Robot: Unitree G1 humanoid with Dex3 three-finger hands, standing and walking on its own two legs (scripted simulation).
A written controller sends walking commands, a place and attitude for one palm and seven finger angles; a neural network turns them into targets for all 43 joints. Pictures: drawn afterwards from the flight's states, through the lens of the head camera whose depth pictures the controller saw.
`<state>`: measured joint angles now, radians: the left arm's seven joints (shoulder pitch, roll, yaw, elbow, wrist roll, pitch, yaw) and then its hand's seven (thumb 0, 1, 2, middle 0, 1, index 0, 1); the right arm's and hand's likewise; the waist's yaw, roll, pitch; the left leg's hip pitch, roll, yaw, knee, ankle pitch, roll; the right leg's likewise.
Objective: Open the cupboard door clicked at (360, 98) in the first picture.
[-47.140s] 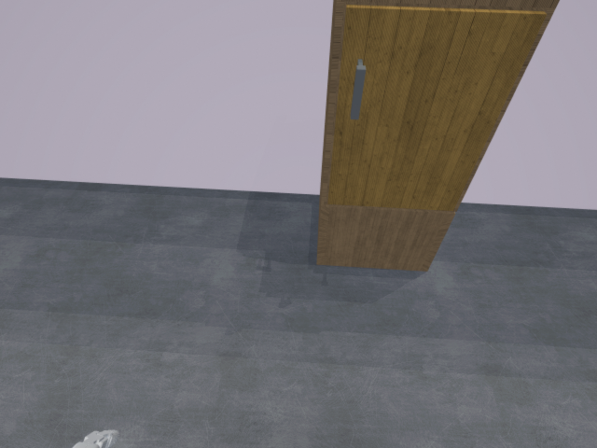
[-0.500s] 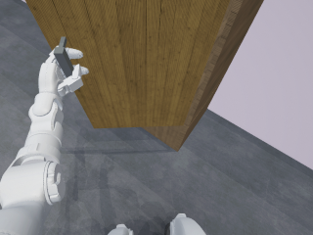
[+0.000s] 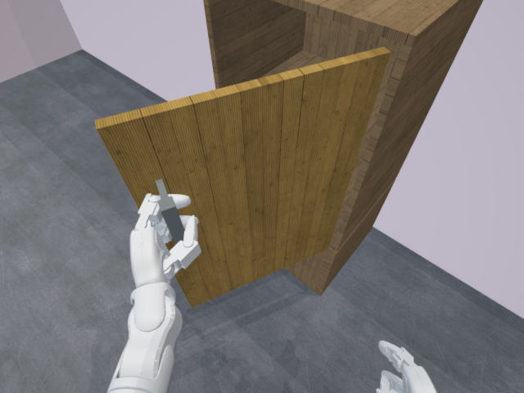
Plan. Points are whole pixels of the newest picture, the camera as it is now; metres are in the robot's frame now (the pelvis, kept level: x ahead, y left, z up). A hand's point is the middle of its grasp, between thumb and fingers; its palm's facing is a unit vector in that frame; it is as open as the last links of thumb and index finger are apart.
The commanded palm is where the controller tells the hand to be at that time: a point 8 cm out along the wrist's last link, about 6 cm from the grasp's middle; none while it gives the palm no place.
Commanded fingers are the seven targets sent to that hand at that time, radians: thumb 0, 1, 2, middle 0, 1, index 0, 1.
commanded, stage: pull the door open along its arc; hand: left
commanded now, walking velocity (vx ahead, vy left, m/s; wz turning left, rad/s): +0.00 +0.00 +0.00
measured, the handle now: (173, 218) +0.36 +0.16 +0.07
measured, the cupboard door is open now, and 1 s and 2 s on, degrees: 65 78 82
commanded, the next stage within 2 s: open thumb and fingers to let go in 0.36 s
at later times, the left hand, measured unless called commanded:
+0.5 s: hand (232, 289) +0.25 +0.05 +0.07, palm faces +0.39 -0.92 +0.00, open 5.8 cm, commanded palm +0.21 +0.10 +0.07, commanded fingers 0.00 0.69 0.81 -0.38 -1.33 -0.38 -1.33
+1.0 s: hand (232, 281) +0.26 +0.06 +0.07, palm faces +0.39 -0.92 +0.00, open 12.8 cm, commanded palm +0.21 +0.09 +0.07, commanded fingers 0.00 -0.50 0.30 -0.25 -0.90 -0.25 -0.90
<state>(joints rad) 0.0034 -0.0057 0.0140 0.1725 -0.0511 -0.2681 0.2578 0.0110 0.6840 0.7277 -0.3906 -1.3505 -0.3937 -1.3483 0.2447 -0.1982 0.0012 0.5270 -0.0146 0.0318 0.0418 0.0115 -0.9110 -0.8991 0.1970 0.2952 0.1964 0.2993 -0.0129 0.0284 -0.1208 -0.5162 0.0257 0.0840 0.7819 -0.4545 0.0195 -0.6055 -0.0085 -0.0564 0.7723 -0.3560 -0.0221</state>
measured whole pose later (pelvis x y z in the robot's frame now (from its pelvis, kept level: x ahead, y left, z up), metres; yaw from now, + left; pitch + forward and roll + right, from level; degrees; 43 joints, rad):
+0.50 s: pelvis -0.01 -0.04 +0.00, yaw +4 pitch +6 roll +1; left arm 0.28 -0.07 -0.24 -0.07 0.06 -0.19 0.50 0.03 0.72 0.76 -0.37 -1.34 -0.39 -1.35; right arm 0.22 -0.20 0.00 0.54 -0.05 0.03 0.00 0.01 -0.91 -0.90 0.20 0.30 0.20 0.30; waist -0.01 0.04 -0.09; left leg -0.46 0.03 0.00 0.80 -0.45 -0.03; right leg -0.53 -0.01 -0.13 0.81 -0.40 -0.08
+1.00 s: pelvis -0.03 -0.03 -0.01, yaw +4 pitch +6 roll +1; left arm 0.10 -0.09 -0.24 0.06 0.06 -0.17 0.53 0.00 -0.30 0.38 -0.31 -1.19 -0.31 -1.19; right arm 0.19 -0.18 0.01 0.55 -0.05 0.00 0.00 0.01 -0.91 -0.90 0.20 0.30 0.20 0.30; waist 0.01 0.04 -0.09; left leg -0.50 0.02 0.01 0.83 -0.43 -0.02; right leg -0.57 -0.02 -0.13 0.83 -0.37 -0.07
